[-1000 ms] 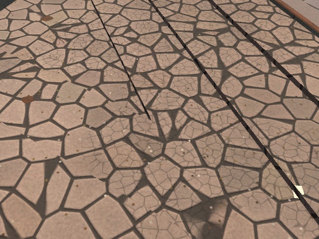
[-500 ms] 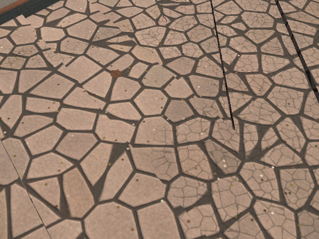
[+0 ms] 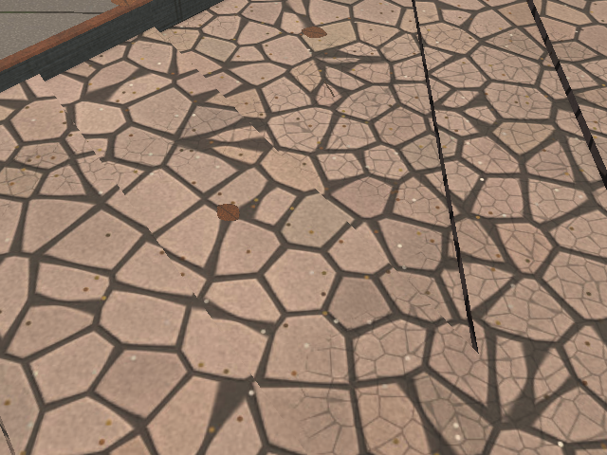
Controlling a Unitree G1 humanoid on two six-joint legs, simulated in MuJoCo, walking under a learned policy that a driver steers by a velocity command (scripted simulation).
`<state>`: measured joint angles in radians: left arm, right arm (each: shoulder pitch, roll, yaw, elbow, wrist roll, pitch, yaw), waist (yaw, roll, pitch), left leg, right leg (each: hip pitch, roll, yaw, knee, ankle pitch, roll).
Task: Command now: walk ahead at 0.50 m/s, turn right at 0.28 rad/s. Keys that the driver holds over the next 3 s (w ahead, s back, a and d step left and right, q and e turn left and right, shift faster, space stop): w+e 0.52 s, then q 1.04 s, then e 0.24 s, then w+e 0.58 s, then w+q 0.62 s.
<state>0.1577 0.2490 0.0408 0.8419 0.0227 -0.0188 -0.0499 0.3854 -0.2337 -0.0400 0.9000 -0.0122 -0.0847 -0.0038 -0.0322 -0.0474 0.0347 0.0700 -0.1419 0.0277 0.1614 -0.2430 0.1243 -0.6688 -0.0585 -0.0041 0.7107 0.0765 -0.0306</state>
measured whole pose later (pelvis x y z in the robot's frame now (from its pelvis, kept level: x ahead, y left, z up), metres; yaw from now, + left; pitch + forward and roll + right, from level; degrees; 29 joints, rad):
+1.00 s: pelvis +0.49 -0.06 -0.01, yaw -12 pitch -1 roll +2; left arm 0.10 0.28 0.00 0.81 0.02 -0.01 0.03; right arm 0.33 -0.24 -0.05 0.93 -0.03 -0.03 -0.01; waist -0.07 -0.06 0.07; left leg -0.27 -0.14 -0.07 0.44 0.13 0.26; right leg -0.45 -0.02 0.10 0.76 -0.20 0.05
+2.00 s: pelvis +0.45 -0.06 +0.00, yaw +2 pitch +0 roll +2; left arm 0.28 0.26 0.06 0.82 0.02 0.06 -0.04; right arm 0.26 -0.26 -0.05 0.84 -0.03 -0.01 -0.02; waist -0.02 0.00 0.01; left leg -0.13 -0.04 0.14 0.42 -0.29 0.07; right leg -0.26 -0.02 0.02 0.68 -0.36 -0.01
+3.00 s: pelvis +0.91 -0.18 -0.04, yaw +0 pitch +1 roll +1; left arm 0.03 0.26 0.01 0.75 0.04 -0.04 -0.03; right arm 0.43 -0.25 -0.06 0.92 -0.01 -0.05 0.01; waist -0.09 -0.04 0.04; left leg -0.07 -0.16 -0.14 0.35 -0.28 0.11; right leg -0.59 -0.07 0.08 0.62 0.05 0.05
